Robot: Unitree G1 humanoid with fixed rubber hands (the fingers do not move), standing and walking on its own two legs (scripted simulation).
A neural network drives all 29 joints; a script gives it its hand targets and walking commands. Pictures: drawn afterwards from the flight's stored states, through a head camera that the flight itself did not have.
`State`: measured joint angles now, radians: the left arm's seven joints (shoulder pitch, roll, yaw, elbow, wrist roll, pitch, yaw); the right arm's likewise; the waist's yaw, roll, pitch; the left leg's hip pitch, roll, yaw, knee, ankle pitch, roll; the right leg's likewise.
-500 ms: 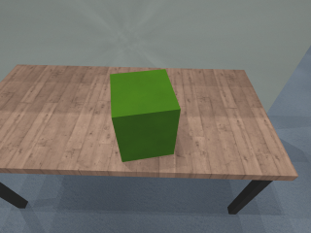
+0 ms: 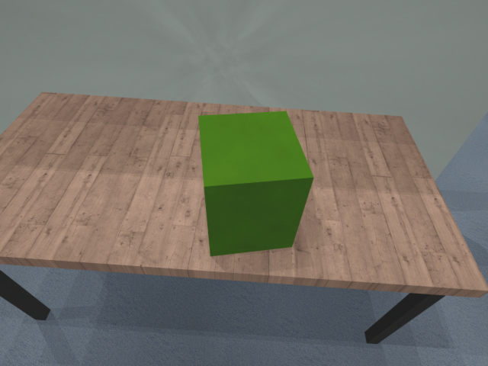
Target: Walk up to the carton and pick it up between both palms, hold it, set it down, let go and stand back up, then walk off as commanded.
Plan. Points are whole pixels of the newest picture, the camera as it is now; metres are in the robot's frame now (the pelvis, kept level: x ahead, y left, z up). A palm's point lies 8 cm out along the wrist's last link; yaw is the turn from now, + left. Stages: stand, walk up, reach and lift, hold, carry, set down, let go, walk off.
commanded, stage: walk up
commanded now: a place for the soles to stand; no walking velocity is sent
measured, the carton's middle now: (247, 184) +0.53 +0.00 -0.04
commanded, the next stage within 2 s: none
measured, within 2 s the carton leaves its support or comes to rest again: neither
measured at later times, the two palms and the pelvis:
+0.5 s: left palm out of the picture +0.09 +0.29 -0.10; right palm out of the picture +0.06 -0.32 -0.10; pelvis +0.00 -0.01 +0.00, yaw +0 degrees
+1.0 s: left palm out of the picture +0.17 +0.28 -0.08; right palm out of the picture +0.14 -0.32 -0.11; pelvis +0.08 -0.02 +0.01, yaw +2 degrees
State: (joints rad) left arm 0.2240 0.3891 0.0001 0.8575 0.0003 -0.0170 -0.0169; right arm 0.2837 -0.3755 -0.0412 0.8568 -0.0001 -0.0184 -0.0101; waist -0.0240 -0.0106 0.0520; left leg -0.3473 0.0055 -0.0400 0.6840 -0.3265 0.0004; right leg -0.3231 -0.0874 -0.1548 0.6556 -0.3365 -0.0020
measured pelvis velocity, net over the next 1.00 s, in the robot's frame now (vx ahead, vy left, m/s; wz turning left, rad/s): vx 0.08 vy -0.02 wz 0.03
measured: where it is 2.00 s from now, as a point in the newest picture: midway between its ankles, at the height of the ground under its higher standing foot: outside the picture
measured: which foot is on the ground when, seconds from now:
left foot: down 0.00-0.90, up 0.92-1.00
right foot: down 0.00-0.58, up 0.60-0.86, down 0.88-1.00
